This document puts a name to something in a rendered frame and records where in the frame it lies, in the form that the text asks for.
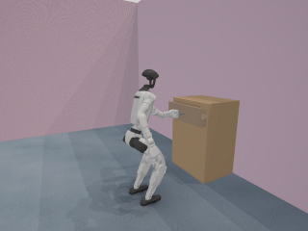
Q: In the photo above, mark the right robot hand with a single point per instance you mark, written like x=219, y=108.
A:
x=153, y=152

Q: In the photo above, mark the cabinet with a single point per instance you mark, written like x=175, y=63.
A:
x=206, y=153

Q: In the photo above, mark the robot left forearm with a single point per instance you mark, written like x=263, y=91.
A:
x=160, y=114

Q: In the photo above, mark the robot head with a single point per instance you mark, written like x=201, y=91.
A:
x=150, y=75

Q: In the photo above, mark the robot right forearm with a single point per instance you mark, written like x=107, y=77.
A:
x=145, y=130

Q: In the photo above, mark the drawer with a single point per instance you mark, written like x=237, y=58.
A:
x=192, y=115

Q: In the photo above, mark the robot right upper arm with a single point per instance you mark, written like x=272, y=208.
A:
x=149, y=98

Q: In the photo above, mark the left robot foot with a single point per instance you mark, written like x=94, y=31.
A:
x=140, y=189

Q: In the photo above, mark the robot left upper arm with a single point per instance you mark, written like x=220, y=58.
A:
x=153, y=109

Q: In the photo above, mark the left robot hand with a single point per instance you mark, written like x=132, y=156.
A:
x=173, y=113

